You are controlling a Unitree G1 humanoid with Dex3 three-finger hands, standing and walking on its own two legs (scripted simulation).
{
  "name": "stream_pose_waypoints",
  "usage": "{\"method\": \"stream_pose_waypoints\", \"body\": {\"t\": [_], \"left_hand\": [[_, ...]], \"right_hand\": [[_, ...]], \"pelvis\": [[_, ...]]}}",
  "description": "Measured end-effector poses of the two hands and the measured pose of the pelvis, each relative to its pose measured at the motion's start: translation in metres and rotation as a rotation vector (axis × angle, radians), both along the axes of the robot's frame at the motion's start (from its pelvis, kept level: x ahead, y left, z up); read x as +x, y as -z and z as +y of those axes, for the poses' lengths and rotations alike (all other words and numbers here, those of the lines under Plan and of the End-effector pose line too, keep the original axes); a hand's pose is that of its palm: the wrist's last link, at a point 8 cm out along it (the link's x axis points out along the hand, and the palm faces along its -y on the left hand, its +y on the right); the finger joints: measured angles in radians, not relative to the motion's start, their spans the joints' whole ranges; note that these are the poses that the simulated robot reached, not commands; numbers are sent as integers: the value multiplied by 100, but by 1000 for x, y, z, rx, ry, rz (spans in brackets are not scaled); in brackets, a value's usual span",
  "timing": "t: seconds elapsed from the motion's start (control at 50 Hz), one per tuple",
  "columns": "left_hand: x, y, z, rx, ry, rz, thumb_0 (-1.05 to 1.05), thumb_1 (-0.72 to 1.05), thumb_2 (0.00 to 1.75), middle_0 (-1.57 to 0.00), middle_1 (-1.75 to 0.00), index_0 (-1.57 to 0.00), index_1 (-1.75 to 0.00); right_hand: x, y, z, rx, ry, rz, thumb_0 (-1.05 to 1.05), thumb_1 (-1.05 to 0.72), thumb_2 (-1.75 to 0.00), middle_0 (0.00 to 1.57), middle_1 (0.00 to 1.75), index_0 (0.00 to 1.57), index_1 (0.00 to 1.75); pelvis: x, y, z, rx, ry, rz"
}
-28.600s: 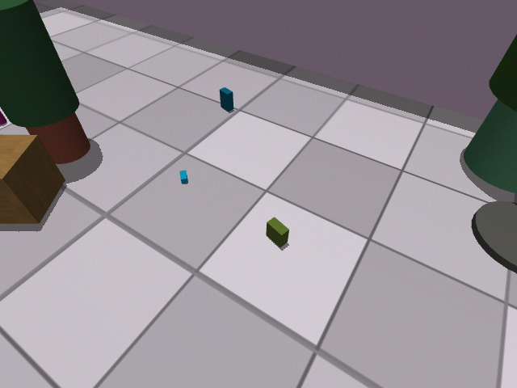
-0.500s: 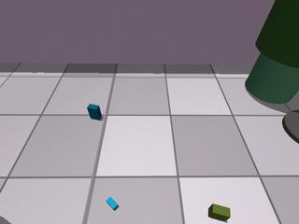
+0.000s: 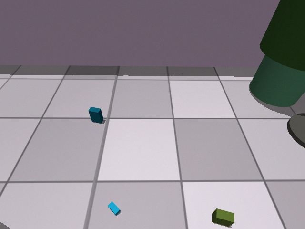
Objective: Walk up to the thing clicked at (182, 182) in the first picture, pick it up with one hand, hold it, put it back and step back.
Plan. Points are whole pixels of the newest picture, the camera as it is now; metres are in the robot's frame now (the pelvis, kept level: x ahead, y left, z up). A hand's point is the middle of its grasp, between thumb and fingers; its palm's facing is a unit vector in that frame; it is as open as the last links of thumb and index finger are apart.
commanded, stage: stand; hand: left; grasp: from above
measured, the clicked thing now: (114, 208) +0.41 +0.23 -0.77
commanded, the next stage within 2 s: rise first in 0.12 s
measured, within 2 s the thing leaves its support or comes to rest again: neither
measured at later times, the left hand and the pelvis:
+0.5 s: hand out of the picture +0.15 +0.25 -0.18, palm faces -0.03 -0.93 -0.37, open 9.3 cm; pelvis -0.02 +0.00 -0.03, yaw +0 degrees
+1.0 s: hand out of the picture +0.12 +0.27 -0.25, palm faces -0.10 -0.83 -0.55, open 13.3 cm; pelvis -0.02 +0.01 -0.09, yaw +0 degrees
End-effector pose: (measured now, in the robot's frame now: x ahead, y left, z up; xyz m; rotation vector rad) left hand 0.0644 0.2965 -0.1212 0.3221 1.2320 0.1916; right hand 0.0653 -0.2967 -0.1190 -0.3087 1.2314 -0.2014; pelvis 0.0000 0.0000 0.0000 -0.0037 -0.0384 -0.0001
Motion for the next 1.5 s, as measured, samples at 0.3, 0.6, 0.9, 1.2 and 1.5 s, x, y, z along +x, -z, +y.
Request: {"method": "stream_pose_waypoints", "body": {"t": [0.3,0.6,0.9,1.2,1.5], "left_hand": [[12,-1,-2,0,-33,-69,1,86,90,-21,-35,-20,-35],[74,27,0,77,65,-72,0,3,79,-28,-82,-31,-79],[52,73,10,199,77,-39,0,-41,83,-27,-93,-28,-91],[58,100,9,317,124,-1,0,-40,82,-27,-90,-28,-88],[122,222,17,710,347,-32,0,-37,85,-32,-79,-30,-80]], "right_hand": [[2,1,8,8,0,-69,1,-90,-90,20,30,20,30],[2,23,41,78,34,-183,1,-100,-92,20,30,20,30],[54,54,52,43,-66,-326,1,-100,-92,20,30,20,30],[74,89,61,44,-82,-365,1,-96,-91,20,30,21,30],[49,228,31,9,-142,-243,1,-94,-90,20,30,21,30]], "pelvis": [[-7,3,1,1,-9,33],[-19,35,2,-10,6,197],[-21,82,6,-23,-1,318],[-21,116,5,-31,-6,407],[-61,233,-7,-22,0,611]]}}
